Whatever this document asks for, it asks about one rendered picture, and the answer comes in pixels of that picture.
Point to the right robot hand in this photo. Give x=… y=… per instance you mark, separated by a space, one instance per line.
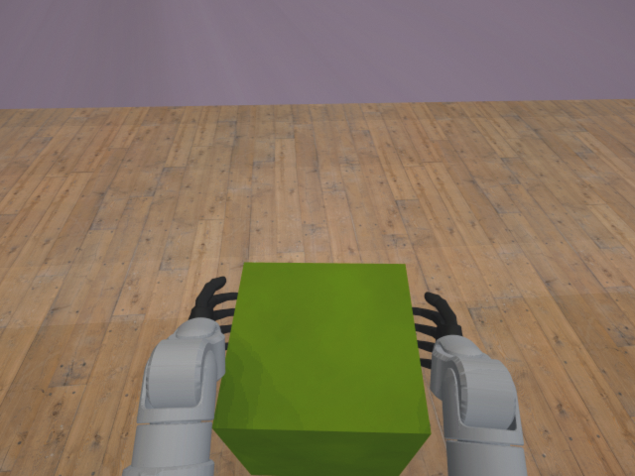
x=444 y=318

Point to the left robot forearm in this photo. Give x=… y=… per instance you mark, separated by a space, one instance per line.
x=178 y=392

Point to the right robot forearm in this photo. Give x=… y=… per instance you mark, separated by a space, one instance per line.
x=480 y=410

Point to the left robot hand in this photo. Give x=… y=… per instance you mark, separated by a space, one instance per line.
x=206 y=301

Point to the carton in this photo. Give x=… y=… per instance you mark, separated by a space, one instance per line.
x=322 y=372

